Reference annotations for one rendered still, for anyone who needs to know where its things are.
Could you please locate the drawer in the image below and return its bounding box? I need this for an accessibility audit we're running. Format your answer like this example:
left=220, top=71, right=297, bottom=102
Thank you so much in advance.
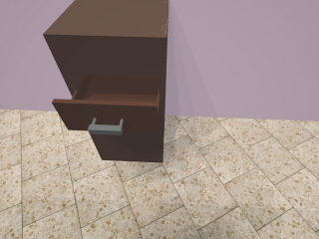
left=52, top=75, right=160, bottom=133

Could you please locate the handle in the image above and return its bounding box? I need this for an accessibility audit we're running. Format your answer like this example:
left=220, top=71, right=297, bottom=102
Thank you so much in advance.
left=88, top=118, right=124, bottom=135

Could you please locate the cabinet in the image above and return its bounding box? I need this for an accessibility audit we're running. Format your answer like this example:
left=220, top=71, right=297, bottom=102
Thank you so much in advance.
left=43, top=0, right=169, bottom=163

